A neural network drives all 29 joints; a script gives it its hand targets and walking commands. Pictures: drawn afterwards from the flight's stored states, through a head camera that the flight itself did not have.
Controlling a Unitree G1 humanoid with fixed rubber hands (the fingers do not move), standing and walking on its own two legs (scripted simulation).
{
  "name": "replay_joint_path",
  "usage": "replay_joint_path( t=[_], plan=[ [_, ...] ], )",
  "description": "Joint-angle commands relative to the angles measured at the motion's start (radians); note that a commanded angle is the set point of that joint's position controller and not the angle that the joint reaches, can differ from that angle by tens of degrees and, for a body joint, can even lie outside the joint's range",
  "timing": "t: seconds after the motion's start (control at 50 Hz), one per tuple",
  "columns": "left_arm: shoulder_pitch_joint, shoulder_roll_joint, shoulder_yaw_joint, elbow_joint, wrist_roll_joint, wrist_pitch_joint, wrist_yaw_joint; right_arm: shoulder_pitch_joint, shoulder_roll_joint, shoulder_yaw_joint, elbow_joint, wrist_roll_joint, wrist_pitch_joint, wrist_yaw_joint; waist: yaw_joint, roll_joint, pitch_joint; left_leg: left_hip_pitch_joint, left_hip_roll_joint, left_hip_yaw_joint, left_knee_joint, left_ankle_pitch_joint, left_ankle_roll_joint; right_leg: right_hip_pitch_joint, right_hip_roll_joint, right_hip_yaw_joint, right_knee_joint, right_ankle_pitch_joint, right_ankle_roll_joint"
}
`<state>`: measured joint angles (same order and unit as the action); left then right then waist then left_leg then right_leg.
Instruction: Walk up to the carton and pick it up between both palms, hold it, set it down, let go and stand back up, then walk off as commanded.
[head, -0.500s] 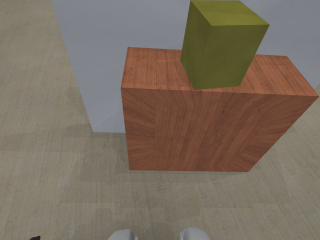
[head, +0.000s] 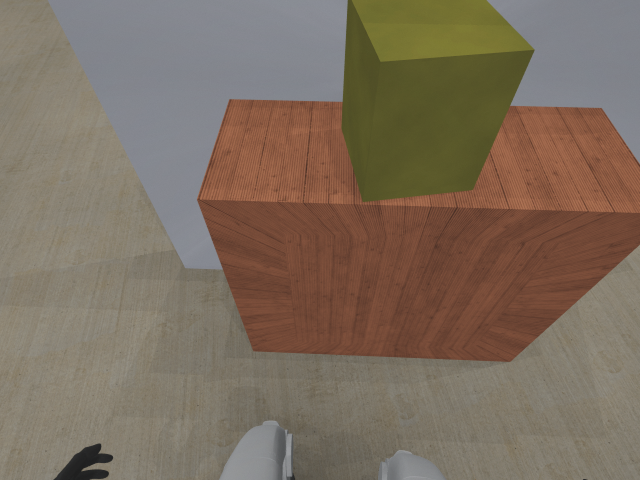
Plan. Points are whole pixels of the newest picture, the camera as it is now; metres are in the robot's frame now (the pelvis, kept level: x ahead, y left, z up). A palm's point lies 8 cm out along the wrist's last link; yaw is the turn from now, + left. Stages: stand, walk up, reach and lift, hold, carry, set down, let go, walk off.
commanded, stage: walk up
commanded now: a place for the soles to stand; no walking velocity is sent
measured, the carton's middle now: (414, 98) +0.67 -0.10 +0.10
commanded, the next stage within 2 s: none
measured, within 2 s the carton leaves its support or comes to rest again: neither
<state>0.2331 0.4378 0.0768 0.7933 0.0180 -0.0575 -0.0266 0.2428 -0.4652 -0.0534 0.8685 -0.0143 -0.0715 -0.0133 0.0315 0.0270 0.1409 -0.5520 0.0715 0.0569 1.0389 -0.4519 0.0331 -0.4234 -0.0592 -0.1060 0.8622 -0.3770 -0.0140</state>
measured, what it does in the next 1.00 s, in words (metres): steps on the spot: left foot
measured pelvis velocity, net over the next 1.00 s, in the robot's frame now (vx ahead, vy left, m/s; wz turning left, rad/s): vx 0.07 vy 0.01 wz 0.02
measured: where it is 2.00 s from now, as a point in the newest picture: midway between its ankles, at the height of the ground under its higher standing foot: (370, 465)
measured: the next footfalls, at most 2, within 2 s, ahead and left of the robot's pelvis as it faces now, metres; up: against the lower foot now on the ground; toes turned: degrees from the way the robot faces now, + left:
left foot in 0.06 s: +0.14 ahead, +0.12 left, +0.00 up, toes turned +4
right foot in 1.24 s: +0.18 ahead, -0.21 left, +0.00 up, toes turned -4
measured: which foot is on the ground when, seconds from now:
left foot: up 0.00-0.04, down 0.06-1.00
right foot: down 0.00-1.00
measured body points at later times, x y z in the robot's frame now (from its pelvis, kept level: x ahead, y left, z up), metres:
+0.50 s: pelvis +0.05 +0.02 +0.01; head +0.07 +0.04 +0.46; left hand +0.14 +0.34 -0.11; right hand +0.19 -0.29 -0.08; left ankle +0.10 +0.11 -0.69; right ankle +0.05 -0.12 -0.69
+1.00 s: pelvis +0.07 +0.01 +0.05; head +0.08 +0.01 +0.50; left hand +0.16 +0.32 -0.08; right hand +0.19 -0.30 -0.07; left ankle +0.10 +0.11 -0.69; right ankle +0.05 -0.12 -0.69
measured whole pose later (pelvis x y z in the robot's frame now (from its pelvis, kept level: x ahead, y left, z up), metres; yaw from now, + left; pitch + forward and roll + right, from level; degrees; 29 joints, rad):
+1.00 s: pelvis +0.07 +0.01 +0.05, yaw +1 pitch -2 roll +0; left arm 0.09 0.38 0.03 1.07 0.02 -0.02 -0.02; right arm 0.06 -0.36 -0.02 1.09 -0.01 -0.05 0.01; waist 0.01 0.00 0.06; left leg -0.22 0.01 0.05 0.45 -0.19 0.03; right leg -0.15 -0.03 -0.05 0.48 -0.33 0.00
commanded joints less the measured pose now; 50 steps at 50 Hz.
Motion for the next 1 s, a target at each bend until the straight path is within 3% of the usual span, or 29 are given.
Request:
replay_joint_path(
  t=[0.0,0.04,0.06,0.08,0.1,0.14,0.18,0.2,0.22,0.24,0.26,0.3,0.34,0.38,0.42,0.46,0.52,0.56,0.58,0.62,0.66,0.72,0.8,0.82,0.9,0.92,0.94,0.96,0.98],
  plan=[
    [-0.044,0.277,0.039,-0.057,-0.009,-0.011,0.029,0.069,-0.17,-0.052,-0.014,0.004,0.011,-0.007,-0.038,-0.23,-0.164,0.189,-0.005,-0.011,-0.136,0.114,0.015,-0.037,-0.264,0.333,-0.317,0.316,-0.205],
    [-0.064,0.231,0.014,-0.049,-0.018,-0.006,0.037,0.083,-0.17,-0.059,-0.002,-0.011,0.004,-0.007,-0.068,-0.103,-0.178,0.318,-0.042,-0.018,-0.303,0.178,0.038,-0.117,-0.195,0.242,-0.19,0.277,-0.15],
    [-0.043,0.197,0.0,-0.032,-0.02,-0.002,0.033,0.081,-0.202,-0.067,0.007,-0.022,0.005,-0.01,-0.085,-0.021,-0.165,0.37,-0.014,-0.107,-0.367,0.16,0.043,-0.193,-0.159,0.196,-0.11,0.211,-0.095],
    [-0.034,0.181,-0.01,-0.041,-0.025,0.008,0.038,0.019,-0.251,-0.075,-0.029,-0.011,-0.001,-0.009,-0.064,0.15,-0.172,0.269,0.178,-0.463,-0.552,-0.071,0.136,-0.213,-0.059,0.109,0.013,-0.012,-0.031],
    [-0.027,0.229,0.011,0.003,-0.02,0.015,0.045,-0.032,-0.286,-0.077,-0.033,0.003,0.009,-0.007,-0.047,0.093,-0.192,0.17,0.284,-0.583,-0.633,-0.182,0.231,-0.07,0.006,0.07,0.094,-0.205,-0.026],
    [0.044,0.222,0.013,0.046,-0.017,0.019,0.044,-0.096,-0.258,-0.055,-0.028,0.002,0.008,-0.001,-0.011,0.097,-0.185,0.182,0.246,-0.494,-0.563,-0.041,0.209,-0.021,0.018,0.091,0.023,-0.164,-0.022],
    [0.08,0.223,0.009,0.087,-0.012,0.004,0.047,-0.148,-0.224,-0.042,-0.018,0.006,0.019,-0.001,0.029,-0.022,-0.186,0.071,0.145,-0.363,-0.469,0.062,0.118,0.115,-0.009,0.149,-0.173,-0.04,-0.044],
    [0.068,0.242,0.016,0.091,0.005,-0.009,0.046,-0.187,-0.175,-0.026,-0.018,0.009,0.028,0.001,0.03,-0.106,-0.169,0.025,0.048,-0.232,-0.335,0.05,0.051,0.124,-0.1,0.325,-0.321,-0.107,-0.084],
    [0.01,0.281,0.026,0.08,0.009,-0.012,0.05,-0.15,-0.153,-0.031,0.006,0.006,0.035,0.006,-0.007,-0.112,-0.157,0.044,-0.027,-0.123,-0.258,-0.043,0.001,0.064,-0.195,0.509,-0.405,-0.239,-0.148],
    [-0.021,0.297,0.022,0.088,-0.005,-0.01,0.047,-0.15,-0.177,-0.034,0.033,0.003,0.036,0.003,-0.018,-0.066,-0.138,0.094,-0.037,-0.095,-0.252,-0.032,-0.003,0.017,-0.236,0.511,-0.393,-0.168,-0.195],
    [-0.054,0.269,0.007,0.084,-0.008,-0.011,0.048,-0.158,-0.167,-0.039,0.046,0.0,0.028,0.007,-0.039,0.01,-0.123,0.171,-0.024,-0.093,-0.314,0.063,-0.004,-0.028,-0.213,0.429,-0.346,-0.032,-0.159],
    [-0.093,0.214,-0.015,0.094,-0.012,-0.017,0.05,-0.142,-0.149,-0.039,0.047,0.003,0.01,0.007,-0.054,-0.018,-0.145,0.273,0.029,-0.205,-0.378,0.311,0.05,-0.039,-0.082,0.21,-0.216,0.254,-0.062],
    [-0.078,0.195,-0.012,0.109,-0.016,-0.01,0.051,-0.141,-0.164,-0.028,0.057,0.014,0.0,0.004,-0.025,-0.033,-0.193,0.274,0.148,-0.356,-0.449,0.44,0.143,0.043,-0.016,0.141,-0.107,0.237,-0.023],
    [-0.046,0.209,-0.011,0.138,-0.014,-0.002,0.054,-0.172,-0.205,-0.027,0.063,0.015,0.006,0.003,-0.017,0.03,-0.255,0.252,0.159,-0.335,-0.457,0.403,0.126,0.126,-0.018,0.175,-0.157,0.2,-0.021],
    [-0.087,0.174,-0.013,0.149,-0.009,-0.006,0.048,-0.211,-0.152,-0.018,0.068,0.006,0.013,0.002,-0.005,-0.002,-0.206,0.176,0.093,-0.242,-0.466,0.327,0.066,0.175,-0.044,0.185,-0.24,0.194,-0.039],
    [-0.076,0.183,-0.022,0.162,-0.021,0.0,0.043,-0.245,-0.159,-0.007,0.081,0.006,0.018,0.002,-0.006,0.074,-0.229,0.199,0.075,-0.215,-0.514,0.31,0.038,0.172,-0.06,0.2,-0.252,0.217,-0.051],
    [-0.116,0.163,-0.025,0.175,-0.015,0.013,0.041,-0.253,-0.163,-0.008,0.101,-0.001,0.014,0.004,-0.019,0.075,-0.218,0.204,0.116,-0.268,-0.59,0.184,0.06,0.186,-0.036,0.157,-0.27,0.139,-0.028],
    [-0.134,0.19,-0.023,0.189,-0.009,0.006,0.039,-0.253,-0.152,0.001,0.111,0.011,0.018,0.006,-0.014,0.0,-0.206,0.216,0.101,-0.224,-0.607,0.182,0.033,0.21,-0.055,0.171,-0.341,0.127,-0.033],
    [-0.144,0.183,-0.029,0.19,-0.015,0.008,0.038,-0.267,-0.158,-0.002,0.12,0.004,0.02,0.009,-0.014,0.062,-0.199,0.242,0.078,-0.215,-0.601,0.184,0.027,0.173,-0.048,0.167,-0.355,0.115,-0.036],
    [-0.163,0.155,-0.029,0.199,-0.01,0.012,0.035,-0.296,-0.139,0.0,0.127,0.003,0.019,0.009,-0.021,0.022,-0.158,0.235,0.079,-0.223,-0.652,0.107,0.018,0.18,-0.041,0.166,-0.402,0.093,-0.031],
    [-0.191,0.145,-0.036,0.207,-0.021,0.009,0.032,-0.278,-0.14,0.001,0.157,-0.008,0.019,0.012,-0.027,0.08,-0.19,0.29,0.076,-0.202,-0.7,0.142,0.004,0.209,-0.043,0.155,-0.4,0.125,-0.026],
    [-0.152,0.154,-0.031,0.251,-0.016,0.009,0.033,-0.276,-0.137,0.013,0.154,0.009,0.015,0.011,-0.009,-0.03,-0.212,0.316,0.09,-0.207,-0.674,0.293,0.009,0.278,-0.056,0.148,-0.463,0.182,-0.022],
    [-0.207,0.144,-0.035,0.247,-0.012,0.011,0.032,-0.279,-0.124,0.008,0.177,0.015,0.023,0.015,-0.025,-0.005,-0.177,0.308,0.059,-0.187,-0.732,0.188,-0.009,0.29,-0.066,0.158,-0.512,0.13,-0.015],
    [-0.183,0.145,-0.032,0.244,-0.017,0.007,0.027,-0.284,-0.116,0.012,0.182,0.005,0.023,0.016,-0.014,0.025,-0.198,0.349,0.052,-0.156,-0.715,0.231,-0.011,0.284,-0.078,0.175,-0.539,0.151,-0.019],
    [-0.205,0.146,-0.034,0.254,-0.018,0.008,0.032,-0.252,-0.116,0.016,0.195,0.013,0.02,0.013,-0.026,-0.09,-0.196,0.419,0.062,-0.149,-0.684,0.404,-0.014,0.285,-0.086,0.155,-0.542,0.272,-0.007],
    [-0.207,0.138,-0.045,0.261,-0.012,0.005,0.032,-0.262,-0.112,0.014,0.19,0.01,0.022,0.011,-0.033,-0.031,-0.201,0.428,0.052,-0.136,-0.696,0.415,-0.018,0.28,-0.087,0.143,-0.542,0.293,-0.008],
    [-0.174,0.222,0.024,0.179,0.01,0.025,-0.003,-0.072,-0.235,-0.052,0.187,0.006,0.002,0.009,-0.094,-0.072,-0.245,0.527,0.083,-0.225,-0.687,-0.009,0.059,0.163,0.001,0.11,-0.416,-0.095,-0.039],
    [-0.21,0.197,0.021,0.168,0.028,0.04,-0.013,0.001,-0.284,-0.073,0.212,-0.003,-0.002,0.0,-0.13,0.024,-0.162,0.589,0.184,-0.388,-0.781,-0.296,0.122,-0.058,0.028,0.077,-0.258,-0.225,-0.035],
    [-0.23,0.204,0.04,0.142,0.037,0.063,-0.032,0.019,-0.331,-0.107,0.193,-0.014,0.001,-0.004,-0.139,0.121,-0.101,0.546,0.325,-0.567,-0.914,-0.483,0.185,-0.2,0.013,0.116,-0.005,-0.192,-0.021]
  ],
)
